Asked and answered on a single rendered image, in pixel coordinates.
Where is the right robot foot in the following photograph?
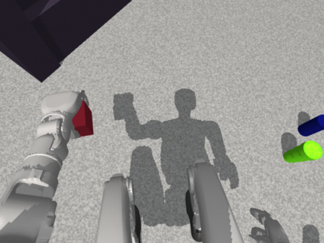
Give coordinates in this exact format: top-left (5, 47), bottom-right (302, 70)
top-left (185, 190), bottom-right (202, 242)

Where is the left robot arm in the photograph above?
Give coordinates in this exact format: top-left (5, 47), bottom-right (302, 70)
top-left (0, 111), bottom-right (72, 243)

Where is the left robot hand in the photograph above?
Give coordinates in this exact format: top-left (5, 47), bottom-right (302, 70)
top-left (40, 90), bottom-right (89, 139)

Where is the sofa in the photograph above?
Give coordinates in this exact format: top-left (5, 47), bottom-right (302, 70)
top-left (0, 0), bottom-right (132, 83)

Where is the right robot hand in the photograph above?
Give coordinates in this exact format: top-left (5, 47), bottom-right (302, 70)
top-left (249, 208), bottom-right (290, 243)

